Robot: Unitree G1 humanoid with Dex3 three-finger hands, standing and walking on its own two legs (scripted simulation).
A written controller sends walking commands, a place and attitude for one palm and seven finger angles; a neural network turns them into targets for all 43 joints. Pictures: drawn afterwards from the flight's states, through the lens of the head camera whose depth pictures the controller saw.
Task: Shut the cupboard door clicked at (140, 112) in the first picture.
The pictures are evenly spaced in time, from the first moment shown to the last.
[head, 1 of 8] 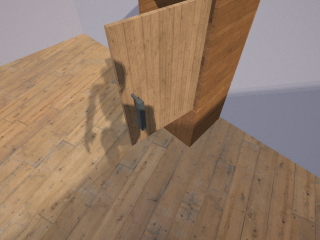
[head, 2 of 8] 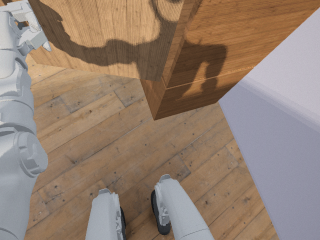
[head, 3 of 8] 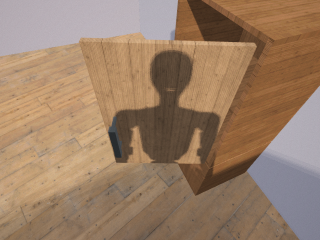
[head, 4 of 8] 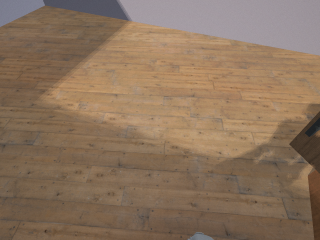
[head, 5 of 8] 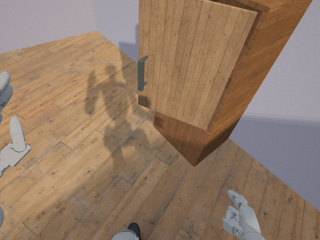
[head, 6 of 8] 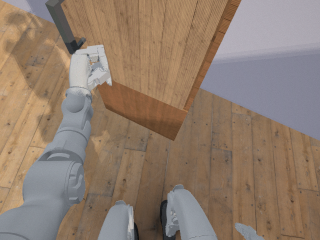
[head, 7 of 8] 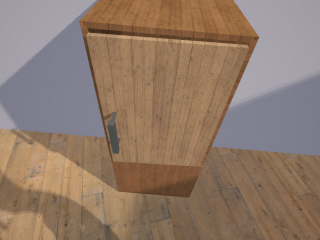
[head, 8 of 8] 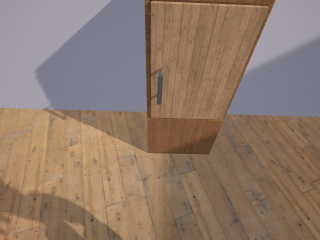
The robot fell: no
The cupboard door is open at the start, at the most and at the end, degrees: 81 81 0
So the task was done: yes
